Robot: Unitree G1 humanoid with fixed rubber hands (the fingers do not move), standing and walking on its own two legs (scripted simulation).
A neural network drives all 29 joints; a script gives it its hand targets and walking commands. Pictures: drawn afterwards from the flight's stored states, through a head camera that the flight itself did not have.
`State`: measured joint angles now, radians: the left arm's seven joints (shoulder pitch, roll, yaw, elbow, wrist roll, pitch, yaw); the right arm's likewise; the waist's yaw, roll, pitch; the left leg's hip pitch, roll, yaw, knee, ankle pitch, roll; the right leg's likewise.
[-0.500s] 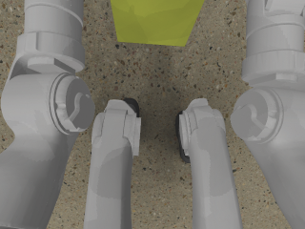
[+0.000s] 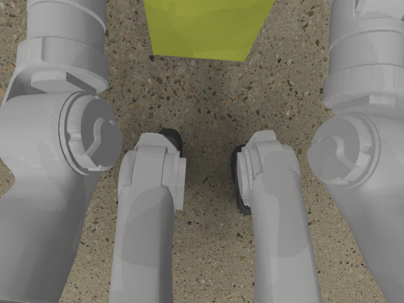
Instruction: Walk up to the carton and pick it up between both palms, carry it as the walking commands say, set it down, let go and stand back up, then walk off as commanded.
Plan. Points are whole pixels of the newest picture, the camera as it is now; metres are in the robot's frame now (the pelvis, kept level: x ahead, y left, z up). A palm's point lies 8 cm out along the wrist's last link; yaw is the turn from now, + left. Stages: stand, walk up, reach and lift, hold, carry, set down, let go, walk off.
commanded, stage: set down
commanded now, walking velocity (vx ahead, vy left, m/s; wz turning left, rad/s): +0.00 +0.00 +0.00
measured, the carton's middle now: out of the picture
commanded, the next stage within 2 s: none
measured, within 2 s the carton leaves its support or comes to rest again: rests again in 1.56 s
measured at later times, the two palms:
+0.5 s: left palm out of the picture +0.59 +0.15 -0.17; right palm out of the picture +0.59 -0.12 -0.16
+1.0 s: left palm out of the picture +0.60 +0.15 -0.19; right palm out of the picture +0.59 -0.12 -0.18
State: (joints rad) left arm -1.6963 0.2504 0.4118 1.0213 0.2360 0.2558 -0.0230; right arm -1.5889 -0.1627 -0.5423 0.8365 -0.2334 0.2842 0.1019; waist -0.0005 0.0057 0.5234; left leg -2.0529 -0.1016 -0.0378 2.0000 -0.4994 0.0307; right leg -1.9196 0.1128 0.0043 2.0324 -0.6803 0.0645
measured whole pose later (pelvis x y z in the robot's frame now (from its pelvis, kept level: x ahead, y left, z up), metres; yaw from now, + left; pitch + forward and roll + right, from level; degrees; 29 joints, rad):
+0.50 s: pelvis +0.01 +0.00 -0.01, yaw +0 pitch +33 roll -5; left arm -1.70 0.25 0.41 1.03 0.24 0.24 -0.02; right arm -1.59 -0.16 -0.54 0.85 -0.23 0.26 0.09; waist 0.00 0.00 0.52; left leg -2.09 -0.10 -0.04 2.03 -0.52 0.02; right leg -1.95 0.11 0.00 2.07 -0.70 0.06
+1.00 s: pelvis +0.01 +0.00 -0.01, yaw +0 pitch +34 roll -5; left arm -1.70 0.26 0.41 1.03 0.23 0.23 -0.02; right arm -1.60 -0.16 -0.54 0.85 -0.23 0.26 0.09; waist 0.00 0.00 0.53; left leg -2.11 -0.10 -0.04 2.05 -0.53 0.02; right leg -1.97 0.12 0.00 2.09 -0.72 0.06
